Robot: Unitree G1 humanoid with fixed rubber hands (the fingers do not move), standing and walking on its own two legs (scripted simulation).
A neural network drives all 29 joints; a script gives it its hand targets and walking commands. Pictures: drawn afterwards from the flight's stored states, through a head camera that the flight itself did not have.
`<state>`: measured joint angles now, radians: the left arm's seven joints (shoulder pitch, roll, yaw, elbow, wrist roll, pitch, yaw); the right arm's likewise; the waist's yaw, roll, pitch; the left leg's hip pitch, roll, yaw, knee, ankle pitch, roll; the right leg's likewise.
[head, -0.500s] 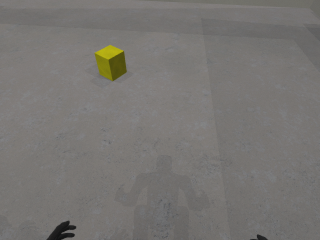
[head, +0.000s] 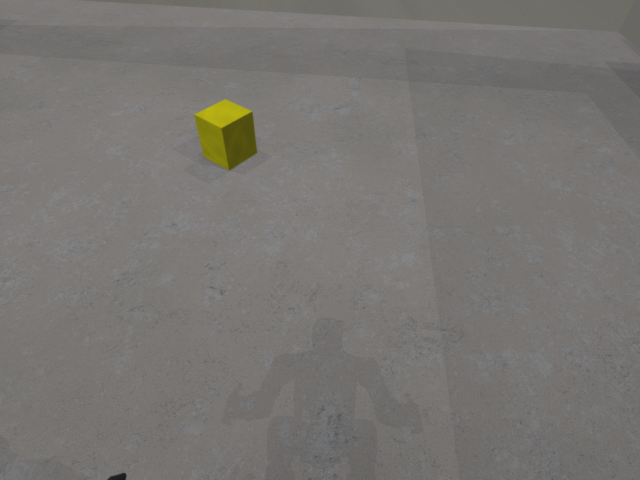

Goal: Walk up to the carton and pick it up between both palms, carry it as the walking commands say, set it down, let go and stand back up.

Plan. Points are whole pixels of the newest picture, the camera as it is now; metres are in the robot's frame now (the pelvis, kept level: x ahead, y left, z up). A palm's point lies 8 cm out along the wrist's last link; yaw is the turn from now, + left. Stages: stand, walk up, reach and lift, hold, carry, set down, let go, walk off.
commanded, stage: stand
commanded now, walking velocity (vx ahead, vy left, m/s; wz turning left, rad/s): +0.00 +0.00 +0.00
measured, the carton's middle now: (227, 134) +1.85 +0.54 -0.65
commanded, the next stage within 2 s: walk up in 1.16 s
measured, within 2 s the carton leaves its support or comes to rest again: neither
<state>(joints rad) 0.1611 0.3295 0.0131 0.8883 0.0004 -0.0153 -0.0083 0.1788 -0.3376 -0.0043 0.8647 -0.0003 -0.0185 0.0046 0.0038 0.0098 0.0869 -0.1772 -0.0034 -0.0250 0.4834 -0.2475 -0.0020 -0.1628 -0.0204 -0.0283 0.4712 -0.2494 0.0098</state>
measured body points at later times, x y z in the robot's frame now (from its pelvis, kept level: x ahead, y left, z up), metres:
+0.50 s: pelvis +0.00 +0.00 +0.01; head +0.01 +0.00 +0.46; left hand +0.08 +0.29 -0.12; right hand +0.08 -0.29 -0.12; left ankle +0.01 +0.12 -0.74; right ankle +0.01 -0.13 -0.74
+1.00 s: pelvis +0.00 +0.00 +0.01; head +0.01 -0.01 +0.46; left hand +0.07 +0.29 -0.12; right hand +0.07 -0.30 -0.13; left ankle +0.01 +0.12 -0.74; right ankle +0.01 -0.13 -0.74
